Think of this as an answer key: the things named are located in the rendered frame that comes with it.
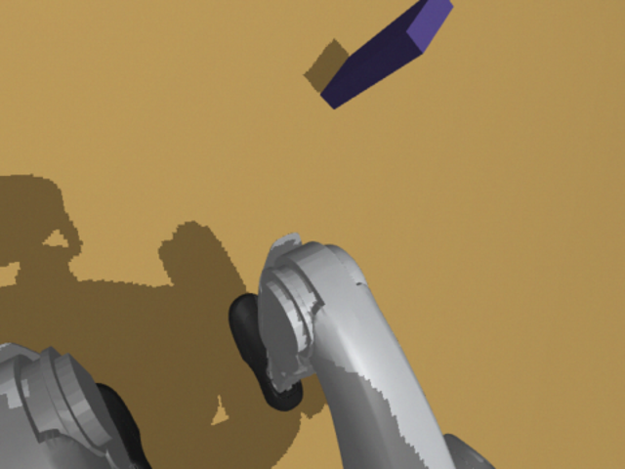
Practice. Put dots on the right robot foot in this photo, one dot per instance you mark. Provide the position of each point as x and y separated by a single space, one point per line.
243 323

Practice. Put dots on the right robot hand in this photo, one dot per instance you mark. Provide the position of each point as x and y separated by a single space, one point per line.
463 456

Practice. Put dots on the left robot foot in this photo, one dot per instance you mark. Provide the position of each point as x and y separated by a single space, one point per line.
125 425

